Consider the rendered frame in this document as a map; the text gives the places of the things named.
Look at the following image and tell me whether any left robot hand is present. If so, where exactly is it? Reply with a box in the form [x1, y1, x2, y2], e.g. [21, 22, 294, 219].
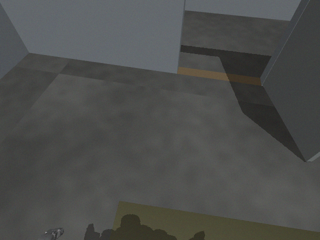
[38, 228, 64, 240]

